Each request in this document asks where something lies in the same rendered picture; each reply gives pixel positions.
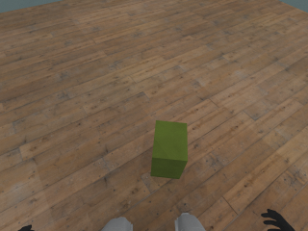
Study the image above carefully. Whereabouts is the carton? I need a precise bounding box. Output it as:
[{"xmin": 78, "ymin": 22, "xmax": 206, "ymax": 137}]
[{"xmin": 150, "ymin": 120, "xmax": 188, "ymax": 179}]

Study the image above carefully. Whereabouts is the robot thigh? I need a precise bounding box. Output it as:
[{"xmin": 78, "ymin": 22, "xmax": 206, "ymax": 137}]
[
  {"xmin": 174, "ymin": 214, "xmax": 206, "ymax": 231},
  {"xmin": 101, "ymin": 218, "xmax": 133, "ymax": 231}
]

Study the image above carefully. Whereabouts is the right robot thigh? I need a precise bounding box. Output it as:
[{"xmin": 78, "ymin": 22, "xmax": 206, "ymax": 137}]
[{"xmin": 174, "ymin": 214, "xmax": 206, "ymax": 231}]

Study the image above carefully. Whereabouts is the left robot thigh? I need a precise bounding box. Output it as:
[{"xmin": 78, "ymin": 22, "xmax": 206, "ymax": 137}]
[{"xmin": 101, "ymin": 218, "xmax": 133, "ymax": 231}]

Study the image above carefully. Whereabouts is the right robot hand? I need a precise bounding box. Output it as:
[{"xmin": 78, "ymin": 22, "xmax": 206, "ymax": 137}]
[{"xmin": 261, "ymin": 209, "xmax": 295, "ymax": 231}]

